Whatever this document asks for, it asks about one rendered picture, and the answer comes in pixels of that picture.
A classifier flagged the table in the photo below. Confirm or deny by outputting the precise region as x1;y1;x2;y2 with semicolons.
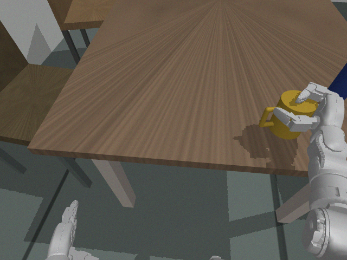
27;0;347;223

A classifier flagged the left robot hand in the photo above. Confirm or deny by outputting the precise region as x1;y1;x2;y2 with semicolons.
47;200;99;260

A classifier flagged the chair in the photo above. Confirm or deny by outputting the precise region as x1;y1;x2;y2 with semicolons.
0;21;92;188
47;0;116;65

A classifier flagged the right robot hand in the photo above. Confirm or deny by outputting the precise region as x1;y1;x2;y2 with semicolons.
273;82;344;133

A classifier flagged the right robot arm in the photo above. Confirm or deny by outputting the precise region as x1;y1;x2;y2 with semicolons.
301;126;347;260

